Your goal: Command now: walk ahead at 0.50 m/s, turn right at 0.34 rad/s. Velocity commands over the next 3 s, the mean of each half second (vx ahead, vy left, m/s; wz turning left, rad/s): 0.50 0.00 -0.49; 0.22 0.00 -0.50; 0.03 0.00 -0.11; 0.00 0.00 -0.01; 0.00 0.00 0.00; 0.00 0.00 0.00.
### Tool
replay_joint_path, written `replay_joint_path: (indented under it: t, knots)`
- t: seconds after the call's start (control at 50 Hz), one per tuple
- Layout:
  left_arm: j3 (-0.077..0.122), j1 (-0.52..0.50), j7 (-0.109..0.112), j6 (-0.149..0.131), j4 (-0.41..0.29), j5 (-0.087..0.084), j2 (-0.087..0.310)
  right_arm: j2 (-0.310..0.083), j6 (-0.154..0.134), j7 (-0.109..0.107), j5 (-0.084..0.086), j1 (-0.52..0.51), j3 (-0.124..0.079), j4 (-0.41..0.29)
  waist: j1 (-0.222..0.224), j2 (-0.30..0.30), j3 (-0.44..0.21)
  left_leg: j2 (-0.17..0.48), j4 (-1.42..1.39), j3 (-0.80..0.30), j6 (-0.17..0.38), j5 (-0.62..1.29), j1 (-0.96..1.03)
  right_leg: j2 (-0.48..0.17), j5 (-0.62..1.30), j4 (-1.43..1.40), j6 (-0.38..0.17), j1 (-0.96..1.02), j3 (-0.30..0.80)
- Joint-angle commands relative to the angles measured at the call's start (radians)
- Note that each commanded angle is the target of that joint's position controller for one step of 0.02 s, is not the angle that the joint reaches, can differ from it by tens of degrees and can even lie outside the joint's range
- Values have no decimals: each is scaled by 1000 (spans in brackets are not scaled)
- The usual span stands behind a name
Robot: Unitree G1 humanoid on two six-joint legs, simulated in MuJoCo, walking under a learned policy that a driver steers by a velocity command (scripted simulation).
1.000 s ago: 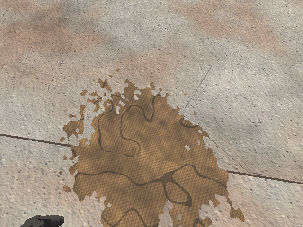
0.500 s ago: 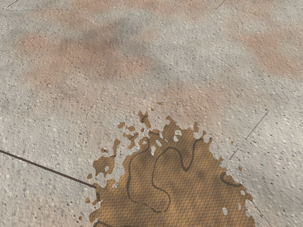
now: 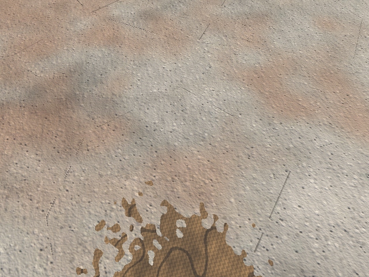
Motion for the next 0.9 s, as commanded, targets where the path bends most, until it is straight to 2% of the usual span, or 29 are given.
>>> replay_joint_path:
  t: [0.02, 0.1, 0.14, 0.18, 0.2, 0.22, 0.24, 0.26, 0.28, 0.3, 0.34, 0.36, 0.42, 0.44, 0.48, 0.52, 0.56, 0.6, 0.62, 0.64, 0.66, 0.68, 0.7, 0.72, 0.74, 0.78, 0.8, 0.84, 0.9]
  knots:
    - [11, -66, -17, -19, -72, -8, 51, -155, -21, -12, 10, -33, -38, -45, 1, 85, 43, 275, -76, -36, 122, 256, -67, 9, 163, -93, -20, 72, 10]
    - [8, -151, -45, -20, -128, -4, 48, -167, 10, -21, 18, 15, -48, -8, -26, 74, 70, 344, 22, -37, 106, 336, 128, 17, -1, -161, -57, -46, -11]
    - [6, -177, -60, -13, -151, -10, 40, -184, 32, -29, 30, 26, -55, 0, -30, 72, 88, 337, 81, -11, 72, 416, 169, 31, -18, -259, -61, -21, -38]
    - [29, -93, -58, -6, -144, -1, 82, -218, 44, -36, 31, 11, -64, -3, 22, 102, 15, 334, 235, 7, 53, 707, 182, 96, -127, -243, -83, 135, -105]
    - [50, -74, -53, -4, -128, 4, 113, -187, 51, -37, 32, 75, -58, -11, 6, 77, -45, 282, 344, 59, 36, 854, 155, 173, -185, -223, -93, 249, -168]
    - [72, 25, -50, -4, -105, -3, 119, -180, 54, -39, 29, 72, -49, -11, 74, 85, -92, 249, 501, 81, -1, 832, 36, 201, -194, -241, -122, 438, -164]
    - [85, 175, -44, 0, -75, -2, 112, -184, 42, -38, 32, -13, -45, -35, 196, 62, -159, 187, 759, 97, -63, 804, -229, 161, -70, -308, -185, 778, -78]
    - [84, 273, -28, 0, -22, 4, 138, -174, 13, -33, 29, -80, -42, -70, 239, -75, -146, 85, 1094, 39, -107, 32, -549, 34, 32, -368, -251, 1007, 141]
    - [89, 309, -26, -8, -18, 29, 205, -124, -22, -25, 41, -60, -17, -119, 198, -184, -320, 42, 1274, -111, -82, -350, -657, -140, 153, -311, -341, 1172, 433]
    - [89, 273, -24, -14, -38, 22, 192, -137, -40, -19, 39, -137, -14, -144, 216, -76, -297, 93, 1200, -202, -51, -358, -672, -142, 195, -346, -330, 1101, 411]
    - [74, 166, -20, -20, -50, 3, 137, -138, -51, -20, 25, -227, -20, -161, 150, 63, -110, 144, 1008, -183, -32, -260, -658, -81, 155, -398, -287, 858, 336]
    - [66, 128, -14, -22, -63, 0, 112, -132, -48, -22, 15, -232, -22, -158, 125, 66, -61, 148, 942, -174, -44, -209, -639, -62, 173, -435, -290, 772, 329]
    - [66, 120, 12, -26, -68, 3, 114, -90, -37, -11, 6, -199, -12, -150, 80, 33, -20, 157, 799, -163, -81, -109, -581, -67, 194, -510, -320, 624, 330]
    - [66, 139, 25, -33, -62, -8, 114, -100, -45, -8, 5, -239, -15, -161, 85, 28, 8, 157, 708, -170, -88, -26, -590, -46, 166, -528, -304, 589, 304]
    - [69, 132, 48, -23, -55, -13, 120, -66, -68, 1, -9, -339, -1, -186, 110, 4, 58, 97, 381, -121, -93, 266, -452, 58, 21, -545, -248, 424, 192]
    - [74, 183, 50, -17, -35, 0, 128, -58, -79, 17, -8, -367, -2, -195, 139, -23, 45, 37, 242, -115, -84, 534, -265, 80, -158, -549, -203, 319, 204]
    - [78, 217, 59, -21, -21, -8, 110, -96, -77, 17, 7, -358, -16, -208, 124, -37, 56, 51, 186, -186, -70, 590, -218, 77, -239, -469, -162, 336, 255]
    - [82, 224, 72, -12, -25, -11, 85, -114, -79, 6, -3, -306, -24, -199, 87, -18, 35, 60, 165, -214, -61, 587, -169, 89, -251, -323, -127, 375, 292]
    - [82, 201, 77, -3, -37, -8, 72, -108, -80, 3, -8, -236, -27, -178, 42, 3, 9, 72, 141, -210, -61, 603, -98, 112, -243, -210, -98, 371, 276]
    - [75, 185, 73, 5, -51, -5, 42, -107, -79, 3, -18, -134, -30, -147, -12, 62, -44, 116, 131, -211, -57, 665, 25, 162, -319, -11, -53, 339, 227]
    - [55, 262, 60, 18, -60, -7, -23, -124, -76, 6, -52, -46, -26, -136, -8, 259, -181, 351, 291, -359, 58, 1095, 278, 242, -835, 402, 7, 143, 179]
    - [47, 416, 53, 25, -44, -26, 11, -94, -52, 14, -41, 6, -18, -135, 20, 284, -322, 492, 386, -487, 155, 1217, 401, 210, -907, 581, 37, 29, 189]
    - [54, 426, 47, 31, -56, -35, 76, -135, -28, 14, -7, -11, -34, -133, 25, 287, -360, 524, 362, -543, 211, 1034, 407, 163, -826, 680, 61, -39, 171]
    - [61, 364, 52, 41, -86, -40, 117, -164, -6, 6, 8, -98, -47, -150, 45, 264, -339, 515, 268, -594, 238, 666, 312, 114, -709, 694, 72, -80, 118]
    - [74, 291, 62, 64, -86, -32, 148, -110, 18, -5, -1, -195, -28, -186, 44, 166, -257, 472, 194, -544, 234, 485, 142, 82, -641, 676, 85, -50, 76]
    - [72, 265, 67, 111, -98, -19, 117, -109, 46, -9, -12, -290, -21, -182, 99, 162, -112, 409, 93, -415, 208, 351, -171, 33, -617, 543, 89, 78, 34]
    - [66, 247, 69, 119, -108, -7, 89, -128, 49, -10, -15, -296, -31, -169, 99, 170, -88, 371, 66, -332, 191, 354, -242, 30, -578, 455, 82, 132, 7]
    - [51, 222, 65, 110, -118, 4, 49, -147, 45, -14, -13, -293, -40, -149, 94, 175, -123, 338, 65, -237, 186, 483, -271, 36, -483, 298, 63, 232, -19]
    - [38, 184, 44, 95, -123, 10, 33, -138, 53, -20, 15, -291, -39, -121, 85, 167, -184, 346, 83, -184, 184, 519, -223, 57, -372, 105, 36, 338, -32]
Next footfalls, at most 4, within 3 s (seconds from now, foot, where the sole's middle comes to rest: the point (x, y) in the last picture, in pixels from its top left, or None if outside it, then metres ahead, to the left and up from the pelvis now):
0.18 right None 0.28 -0.16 -0.80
0.64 left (191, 238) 0.66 -0.05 -0.82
1.00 right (254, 269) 0.53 -0.27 -0.82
1.30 left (191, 243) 0.64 -0.04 -0.82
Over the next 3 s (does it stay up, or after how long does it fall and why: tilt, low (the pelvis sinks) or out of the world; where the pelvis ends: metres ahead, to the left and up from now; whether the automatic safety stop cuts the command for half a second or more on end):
stays up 0.55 -0.14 -0.05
